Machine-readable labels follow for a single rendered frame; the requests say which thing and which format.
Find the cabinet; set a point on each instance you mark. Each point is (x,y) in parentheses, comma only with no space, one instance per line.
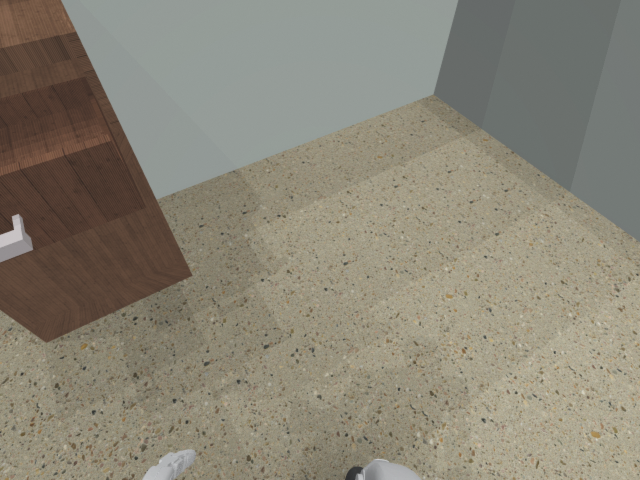
(63,286)

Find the drawer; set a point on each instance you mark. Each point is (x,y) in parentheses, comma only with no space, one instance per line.
(61,169)

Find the robot left hand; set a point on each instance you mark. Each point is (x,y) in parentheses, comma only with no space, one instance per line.
(171,465)

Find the right robot shin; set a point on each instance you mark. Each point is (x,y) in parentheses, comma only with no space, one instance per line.
(374,461)

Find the handle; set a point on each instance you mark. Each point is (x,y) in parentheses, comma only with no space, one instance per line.
(15,242)

